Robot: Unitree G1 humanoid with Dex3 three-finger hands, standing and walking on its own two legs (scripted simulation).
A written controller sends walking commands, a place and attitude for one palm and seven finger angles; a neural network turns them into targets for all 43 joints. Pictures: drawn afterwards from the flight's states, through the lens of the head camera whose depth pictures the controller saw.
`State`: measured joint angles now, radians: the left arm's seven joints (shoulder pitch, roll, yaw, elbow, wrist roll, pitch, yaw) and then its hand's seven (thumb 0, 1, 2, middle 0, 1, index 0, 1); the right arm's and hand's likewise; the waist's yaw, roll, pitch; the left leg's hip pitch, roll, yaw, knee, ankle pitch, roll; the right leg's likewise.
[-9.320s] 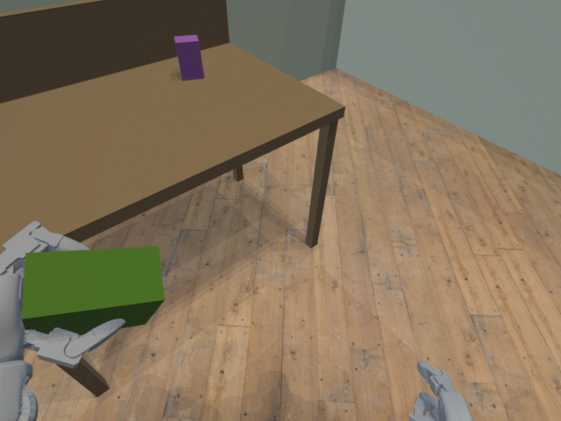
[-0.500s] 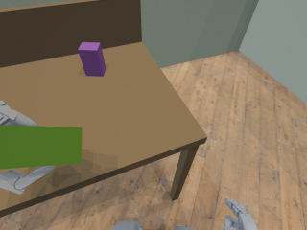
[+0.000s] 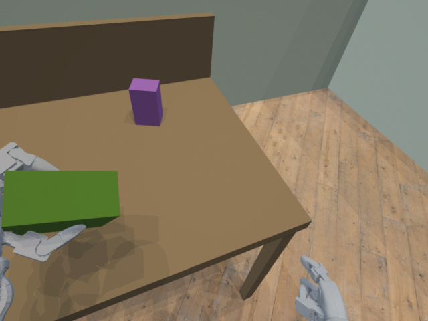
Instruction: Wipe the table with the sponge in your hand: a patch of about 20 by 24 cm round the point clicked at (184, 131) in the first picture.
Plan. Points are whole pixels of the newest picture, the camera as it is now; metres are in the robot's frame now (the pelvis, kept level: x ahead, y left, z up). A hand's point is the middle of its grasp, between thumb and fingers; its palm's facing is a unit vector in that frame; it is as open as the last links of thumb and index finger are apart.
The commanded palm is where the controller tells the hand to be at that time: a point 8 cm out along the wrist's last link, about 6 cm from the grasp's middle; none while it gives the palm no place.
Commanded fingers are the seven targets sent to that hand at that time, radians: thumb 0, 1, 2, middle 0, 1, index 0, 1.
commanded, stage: come to a stop and stand still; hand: left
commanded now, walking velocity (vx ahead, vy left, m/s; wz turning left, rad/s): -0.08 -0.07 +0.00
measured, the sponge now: (78, 203) +0.24 +0.22 +0.15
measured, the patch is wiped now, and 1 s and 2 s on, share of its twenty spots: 0.00 0.00 0.00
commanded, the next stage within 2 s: look again from close up in 0.98 s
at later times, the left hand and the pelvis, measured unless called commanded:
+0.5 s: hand (49, 216) +0.21 +0.25 +0.15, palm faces +0.31 -0.85 -0.42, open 10.2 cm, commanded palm +0.15 +0.28 +0.18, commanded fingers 0.00 0.10 1.30 -1.20 -1.60 -1.20 -1.60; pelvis -0.01 +0.00 +0.00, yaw +0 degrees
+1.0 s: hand (1, 223) +0.19 +0.29 +0.16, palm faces +0.41 -0.84 -0.36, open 10.1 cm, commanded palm +0.13 +0.32 +0.18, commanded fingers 0.00 0.10 1.30 -1.20 -1.60 -1.20 -1.60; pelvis -0.02 +0.03 +0.00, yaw +2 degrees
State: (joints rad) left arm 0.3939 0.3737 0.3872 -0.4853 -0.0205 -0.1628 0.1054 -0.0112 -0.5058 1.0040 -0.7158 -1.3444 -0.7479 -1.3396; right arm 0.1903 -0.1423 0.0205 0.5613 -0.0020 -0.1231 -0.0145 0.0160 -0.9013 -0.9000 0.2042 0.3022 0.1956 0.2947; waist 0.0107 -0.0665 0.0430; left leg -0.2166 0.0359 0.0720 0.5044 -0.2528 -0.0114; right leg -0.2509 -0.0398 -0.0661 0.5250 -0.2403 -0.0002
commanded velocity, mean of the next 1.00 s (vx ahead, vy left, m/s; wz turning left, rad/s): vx -0.01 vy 0.00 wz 0.00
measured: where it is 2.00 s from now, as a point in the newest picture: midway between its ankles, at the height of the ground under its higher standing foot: outside the picture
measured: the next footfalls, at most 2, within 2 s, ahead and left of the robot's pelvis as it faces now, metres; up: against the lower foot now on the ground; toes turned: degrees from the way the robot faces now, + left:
none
